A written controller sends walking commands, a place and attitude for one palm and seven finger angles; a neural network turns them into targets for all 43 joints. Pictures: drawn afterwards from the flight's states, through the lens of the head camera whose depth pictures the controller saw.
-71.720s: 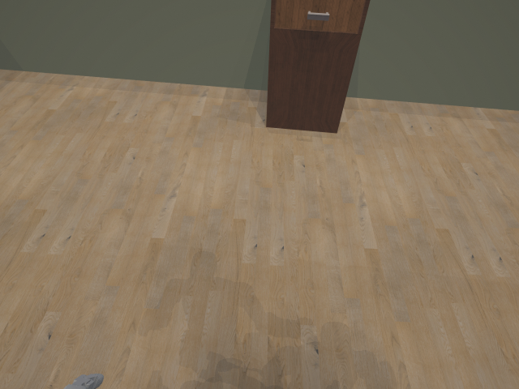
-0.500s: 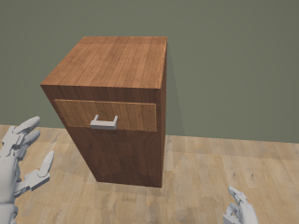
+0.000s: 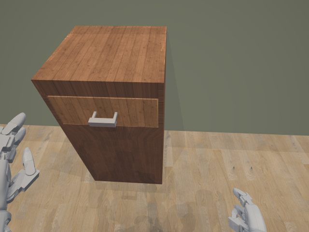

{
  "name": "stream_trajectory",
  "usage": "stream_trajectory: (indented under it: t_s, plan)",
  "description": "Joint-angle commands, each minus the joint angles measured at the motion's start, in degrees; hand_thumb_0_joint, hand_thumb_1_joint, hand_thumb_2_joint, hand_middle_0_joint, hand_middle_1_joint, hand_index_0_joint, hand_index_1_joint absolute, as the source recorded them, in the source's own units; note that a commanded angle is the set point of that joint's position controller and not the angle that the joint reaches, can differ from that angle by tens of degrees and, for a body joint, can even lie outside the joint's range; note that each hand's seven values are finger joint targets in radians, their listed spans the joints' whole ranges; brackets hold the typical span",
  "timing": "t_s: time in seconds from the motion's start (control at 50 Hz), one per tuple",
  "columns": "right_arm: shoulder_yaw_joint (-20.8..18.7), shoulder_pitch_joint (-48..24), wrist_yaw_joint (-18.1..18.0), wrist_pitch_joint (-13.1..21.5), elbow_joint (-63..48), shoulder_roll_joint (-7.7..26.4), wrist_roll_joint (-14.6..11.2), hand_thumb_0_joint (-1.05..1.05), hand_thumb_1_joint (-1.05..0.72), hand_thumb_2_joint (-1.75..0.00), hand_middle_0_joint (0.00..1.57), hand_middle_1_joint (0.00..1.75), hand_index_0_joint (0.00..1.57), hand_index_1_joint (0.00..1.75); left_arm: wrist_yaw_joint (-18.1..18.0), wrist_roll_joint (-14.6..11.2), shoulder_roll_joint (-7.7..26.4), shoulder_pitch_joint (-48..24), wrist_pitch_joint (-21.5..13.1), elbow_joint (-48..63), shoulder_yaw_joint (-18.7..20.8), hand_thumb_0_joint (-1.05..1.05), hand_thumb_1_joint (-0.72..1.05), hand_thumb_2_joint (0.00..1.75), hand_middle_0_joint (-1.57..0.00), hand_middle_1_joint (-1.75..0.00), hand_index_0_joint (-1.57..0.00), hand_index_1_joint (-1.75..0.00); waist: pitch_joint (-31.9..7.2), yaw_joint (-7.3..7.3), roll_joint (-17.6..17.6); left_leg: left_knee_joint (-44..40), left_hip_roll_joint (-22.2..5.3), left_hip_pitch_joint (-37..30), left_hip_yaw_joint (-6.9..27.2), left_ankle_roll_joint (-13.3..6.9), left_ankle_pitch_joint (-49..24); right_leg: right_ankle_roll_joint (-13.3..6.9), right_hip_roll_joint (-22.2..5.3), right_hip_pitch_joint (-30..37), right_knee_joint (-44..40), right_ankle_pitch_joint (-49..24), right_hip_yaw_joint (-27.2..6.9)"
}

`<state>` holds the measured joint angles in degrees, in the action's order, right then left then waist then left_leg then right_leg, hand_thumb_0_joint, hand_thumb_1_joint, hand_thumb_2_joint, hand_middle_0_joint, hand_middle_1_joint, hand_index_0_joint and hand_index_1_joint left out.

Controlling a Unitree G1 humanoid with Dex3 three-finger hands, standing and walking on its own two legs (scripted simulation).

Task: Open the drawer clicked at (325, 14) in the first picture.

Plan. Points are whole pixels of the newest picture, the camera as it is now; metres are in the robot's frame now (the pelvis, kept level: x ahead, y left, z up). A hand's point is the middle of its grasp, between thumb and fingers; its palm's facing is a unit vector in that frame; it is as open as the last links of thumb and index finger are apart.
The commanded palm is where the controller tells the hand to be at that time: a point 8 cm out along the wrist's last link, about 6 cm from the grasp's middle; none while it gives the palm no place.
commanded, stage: step back with the hand held close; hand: left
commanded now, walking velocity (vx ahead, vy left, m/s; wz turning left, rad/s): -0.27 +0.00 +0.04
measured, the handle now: (104, 118) +0.52 +0.25 -0.07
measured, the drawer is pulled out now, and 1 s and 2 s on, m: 0.00 0.00 0.00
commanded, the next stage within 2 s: stop stepping back and stand still in 1.02 s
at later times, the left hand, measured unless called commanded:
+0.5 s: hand (0, 223) +0.11 +0.26 +0.15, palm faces +0.39 -0.80 -0.45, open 7.4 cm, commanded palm +0.05 +0.30 +0.17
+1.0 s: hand out of the picture +0.02 +0.24 +0.16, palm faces +0.43 -0.79 -0.45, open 7.4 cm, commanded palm -0.05 +0.28 +0.17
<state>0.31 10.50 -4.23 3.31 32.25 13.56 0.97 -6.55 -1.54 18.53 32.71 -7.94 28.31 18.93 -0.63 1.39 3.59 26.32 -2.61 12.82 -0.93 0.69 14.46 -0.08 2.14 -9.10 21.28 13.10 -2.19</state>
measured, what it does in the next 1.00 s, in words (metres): walks backwards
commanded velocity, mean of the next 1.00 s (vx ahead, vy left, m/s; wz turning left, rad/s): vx -0.32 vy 0.00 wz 0.02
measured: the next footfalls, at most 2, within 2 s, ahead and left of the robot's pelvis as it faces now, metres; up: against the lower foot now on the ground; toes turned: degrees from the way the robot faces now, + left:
right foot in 1.02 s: -0.21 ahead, -0.08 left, +0.00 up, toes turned -5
left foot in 1.32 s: -0.22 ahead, +0.10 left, +0.00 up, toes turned -1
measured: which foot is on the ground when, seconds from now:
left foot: down 0.00-1.00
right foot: down 0.00-0.84, up 0.86-1.00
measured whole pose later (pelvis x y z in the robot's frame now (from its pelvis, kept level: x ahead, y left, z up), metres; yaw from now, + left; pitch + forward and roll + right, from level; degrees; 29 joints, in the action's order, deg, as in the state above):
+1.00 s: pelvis -0.17 -0.01 -0.03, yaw +3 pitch +1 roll -2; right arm -1.4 14.2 -3.8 7.7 35.1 9.7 2.4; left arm -11.7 -2.8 23.8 37.8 -11.3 36.9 22.3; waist -1.8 -2.5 1.1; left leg 30.5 -4.7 31.5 -1.6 0.1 1.5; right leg -0.9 5.9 -19.8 47.2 30.8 1.5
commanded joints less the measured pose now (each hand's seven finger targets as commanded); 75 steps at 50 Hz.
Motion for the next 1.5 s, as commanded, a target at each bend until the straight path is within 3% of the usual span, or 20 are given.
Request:
stream_trajectory:
  t_s: [0.0,0.18,0.5,0.7,0.76,0.82,0.86,0.92,0.96,0.98,1.0,1.02,1.06,1.14,1.22,1.3,1.34,1.36,1.4,1.48]
  plan:
    - [-3.42,-3.92,-0.41,1.04,-11.35,5.8,-0.44,0.0,-0.9,-0.9,0.2,0.3,0.2,0.3,-1.78,0.07,9.62,2.51,-3.13,14.04,6.1,0.0,0.9,0.9,-0.2,-0.3,-0.2,-0.3,-10.24,-1.39,-3.21,0.52,-1.74,-4.61,-0.87,-0.67,-26.58,-0.62,-3.39,1.75,3.21,-28.55,-0.58]
    - [-3.42,-4.82,0.24,1.65,-12.06,5.1,-1.38,0.0,-0.9,-0.9,0.2,0.3,0.2,0.3,-2.23,-0.77,12.9,6.94,-5.23,18.88,9.67,0.0,0.9,0.9,-0.2,-0.3,-0.2,-0.3,-9.06,-0.97,0.97,-2.45,-2.24,3.46,0.01,-1.29,-18.54,0.66,-2.02,1.02,6.49,-19.05,1.09]
    - [-3.53,-0.11,-1.48,6.54,-9.29,6.62,1.3,0.0,-0.9,-0.9,0.2,0.3,0.2,0.3,-4.68,2.39,8.25,-0.04,-7.85,19.04,6.79,0.0,0.9,0.9,-0.2,-0.3,-0.2,-0.3,-2.86,-2.83,4.69,-7.99,-4.39,23.4,6.56,-3.69,25.03,-0.11,1.28,-2.46,11.57,6.26,-0.32]
    - [-3.81,-0.75,0.29,5.86,-5.76,4.75,-0.44,0.0,-0.9,-0.9,0.2,0.3,0.2,0.3,-4.43,0.92,10.92,-2.55,-8.81,16.01,7.55,0.0,0.9,0.9,-0.2,-0.3,-0.2,-0.3,-3.99,-3.26,-10.56,12.14,4.26,4.74,0.03,0.03,9.74,-3.82,-9.07,-23.69,-4.71,12.14,-10.2]
    - [-3.92,-2.23,0.16,4.82,-6.61,5.42,-0.92,0.0,-0.9,-0.9,0.2,0.3,0.2,0.3,-3.84,0.28,11.96,-1.37,-9.19,16.61,8.51,0.0,0.9,0.9,-0.2,-0.3,-0.2,-0.3,-2.26,-3.12,-3.47,2.73,0.33,7.25,5.24,-1.57,15.11,-1.09,-4.38,-24.14,0.32,17.24,-5.43]
    - [-4.45,-2.32,-0.85,5.89,-8.35,5.88,1.11,0.0,-0.9,-0.9,0.2,0.3,0.2,0.3,-4.74,0.97,10.27,2.05,-9.11,19.71,9.73,0.0,0.9,0.9,-0.2,-0.3,-0.2,-0.3,-6.14,-2.18,11.45,-18.49,-13.96,31.4,21.2,-8.03,29.04,1.46,6.7,-0.4,32.36,11.03,3.57]
    - [-4.93,-1.5,-0.65,7.72,-7.52,4.3,1.5,0.0,-0.9,-0.9,0.2,0.3,0.2,0.3,-5.26,0.42,12.57,3.68,-9.19,22.04,11.1,0.0,0.9,0.9,-0.2,-0.3,-0.2,-0.3,-8.55,-1.91,8.7,-14.94,-14.54,25.17,16.38,-8.65,19.6,1.02,6.52,-4.88,42.76,15.66,1.45]
    - [-4.32,-3.28,0.37,7.88,-5.27,3.7,1.63,0.0,-0.9,-0.9,0.2,0.3,0.2,0.3,-6.42,-2.04,10.22,8.3,-5.91,19.28,8.33,0.0,0.9,0.9,-0.2,-0.3,-0.2,-0.3,-8.95,-1.78,10.66,-14.23,-12.43,16.26,8.77,-4.82,15.06,-0.77,4.54,-5.04,31.77,20.54,5.18]
    - [-3.79,-4.53,0.16,7.21,-4.6,3.24,1.73,0.0,-0.9,-0.9,0.2,0.3,0.2,0.3,-6.26,-1.84,12.07,5.89,-5.06,19.95,9.03,0.0,0.9,0.9,-0.2,-0.3,-0.2,-0.3,-3.79,-1.75,9.04,-8.41,-10.17,20.8,4.19,-1.64,17.35,-2.87,1.09,-1.54,11.39,18.65,2.91]
    - [-3.6,-3.55,0.43,6.75,-3.59,2.46,1.81,0.0,-0.9,-0.9,0.2,0.3,0.2,0.3,-5.62,-1.45,12.81,3.35,-5.37,19.26,8.42,0.0,0.9,0.9,-0.2,-0.3,-0.2,-0.3,-0.88,-2.45,-3.88,4.42,-5.67,18.73,3.36,0.98,19.48,-6.55,-7.49,-8.75,-3.91,18.49,-8.37]
    - [-3.98,-6.38,1.04,6.11,-4.31,2.81,0.41,0.0,-0.9,-0.9,0.2,0.3,0.2,0.3,-4.91,-0.16,17.29,-1.1,-6.17,21.22,10.69,0.0,0.9,0.9,-0.2,-0.3,-0.2,-0.3,2.32,-1.01,-18.16,29.5,3.92,17.29,-1.0,4.0,16.72,-10.73,-23.21,-24.09,-18.43,21.68,-35.14]
    - [-3.1,-7.05,1.53,5.79,-2.01,3.23,2.1,0.0,-0.9,-0.9,0.2,0.3,0.2,0.3,-4.85,0.19,19.19,-6.57,-7.25,21.29,12.65,0.0,0.9,0.9,-0.2,-0.3,-0.2,-0.3,3.05,-0.72,-12.45,39.44,3.36,18.93,2.47,3.51,14.49,-9.63,-23.44,-25.64,-15.98,6.92,-25.88]
    - [-3.28,-6.04,1.46,5.66,-3.55,2.23,-0.5,0.0,-0.9,-0.9,0.2,0.3,0.2,0.3,-2.8,1.09,13.82,-6.82,-6.55,18.81,6.87,0.0,0.9,0.9,-0.2,-0.3,-0.2,-0.3,-4.25,-2.21,-15.75,42.14,4.21,21.8,3.75,2.71,9.24,-2.65,-14.71,-13.13,-6.49,-10.96,-19.02]
    - [-1.92,-5.02,-0.47,4.46,-3.91,1.76,-0.58,0.0,-0.9,-0.9,0.2,0.3,0.2,0.3,-3.36,1.53,12.29,-3.19,-7.8,12.09,6.29,0.0,0.9,0.9,-0.2,-0.3,-0.2,-0.3,-4.03,-1.58,-7.88,26.0,3.59,15.98,-1.27,0.97,11.24,-5.97,-14.27,-1.94,-0.42,-36.42,-12.89]
    - [-1.59,-2.26,-0.18,3.68,-7.03,3.5,-1.14,0.0,-0.9,-0.9,0.2,0.3,0.2,0.3,-3.44,1.19,11.86,-0.83,-6.85,12.96,6.73,0.0,0.9,0.9,-0.2,-0.3,-0.2,-0.3,-8.09,-1.73,-11.95,3.3,4.14,5.56,-1.89,-1.41,5.71,-5.05,-11.52,3.51,-1.45,-23.85,-11.34]
    - [-3.12,-2.21,0.61,4.69,-10.52,6.54,-2.14,0.0,-0.9,-0.9,0.2,0.3,0.2,0.3,-2.99,-0.03,14.94,2.66,-7.56,20.34,9.46,0.0,0.9,0.9,-0.2,-0.3,-0.2,-0.3,-10.48,-0.19,3.06,-6.46,-8.41,-9.7,8.03,-3.81,-27.31,0.04,-1.68,-3.59,7.81,-8.52,-3.61]
    - [-2.16,-1.29,1.1,5.63,-9.86,3.94,-1.32,0.0,-0.9,-0.9,0.2,0.3,0.2,0.3,-2.25,-0.76,14.9,4.97,-7.2,20.96,10.26,0.0,0.9,0.9,-0.2,-0.3,-0.2,-0.3,-8.58,-1.97,10.65,-7.97,-8.81,-11.08,7.88,-1.73,-37.55,0.78,-0.24,-10.8,13.81,2.78,2.8]
    - [-2.21,-1.21,1.27,6.57,-9.15,4.0,-0.65,0.0,-0.9,-0.9,0.2,0.3,0.2,0.3,-1.98,-0.55,16.03,3.3,-7.53,23.93,11.24,0.0,0.9,0.9,-0.2,-0.3,-0.2,-0.3,-6.78,-1.82,13.68,-9.5,-9.51,-10.0,8.17,-1.05,-34.88,0.89,0.02,-12.79,17.61,8.23,3.82]
    - [-2.23,0.03,1.81,7.8,-7.76,4.26,-0.74,0.0,-0.9,-0.9,0.2,0.3,0.2,0.3,-2.17,-0.3,12.56,6.24,-7.14,20.94,8.86,0.0,0.9,0.9,-0.2,-0.3,-0.2,-0.3,-3.32,-2.07,5.39,-8.27,-11.15,-6.22,7.29,-3.76,-31.29,0.77,-0.75,-11.71,16.79,7.2,4.18]
    - [-2.2,-2.08,1.51,7.54,-6.99,6.28,-1.22,0.0,-0.9,-0.9,0.2,0.3,0.2,0.3,-2.74,-0.07,12.0,5.42,-6.26,18.75,7.92,0.0,0.9,0.9,-0.2,-0.3,-0.2,-0.3,-1.33,-2.53,4.96,-5.34,-9.08,3.39,3.81,-3.46,-16.49,0.3,-1.07,-0.47,5.2,-0.51,6.17]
